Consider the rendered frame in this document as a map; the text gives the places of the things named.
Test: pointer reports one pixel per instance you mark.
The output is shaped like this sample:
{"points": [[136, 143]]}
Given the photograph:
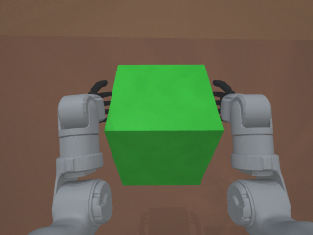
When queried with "right robot upper arm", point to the right robot upper arm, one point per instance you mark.
{"points": [[262, 207]]}

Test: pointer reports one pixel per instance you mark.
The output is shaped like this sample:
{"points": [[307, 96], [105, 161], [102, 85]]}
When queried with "left robot upper arm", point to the left robot upper arm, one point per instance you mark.
{"points": [[80, 207]]}

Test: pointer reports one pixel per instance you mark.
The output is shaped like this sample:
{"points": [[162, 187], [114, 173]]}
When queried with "robot right hand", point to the robot right hand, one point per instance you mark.
{"points": [[226, 88]]}

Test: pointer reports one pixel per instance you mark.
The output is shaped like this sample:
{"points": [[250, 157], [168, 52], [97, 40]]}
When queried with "robot right forearm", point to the robot right forearm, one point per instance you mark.
{"points": [[250, 117]]}

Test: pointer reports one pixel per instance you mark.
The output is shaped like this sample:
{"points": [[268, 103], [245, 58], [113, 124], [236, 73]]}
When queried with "robot left hand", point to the robot left hand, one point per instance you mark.
{"points": [[94, 90]]}

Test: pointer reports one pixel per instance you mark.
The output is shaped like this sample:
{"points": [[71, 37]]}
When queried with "carton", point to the carton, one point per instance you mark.
{"points": [[163, 125]]}

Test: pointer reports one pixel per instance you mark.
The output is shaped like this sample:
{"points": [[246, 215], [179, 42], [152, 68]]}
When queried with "robot left forearm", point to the robot left forearm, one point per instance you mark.
{"points": [[78, 129]]}

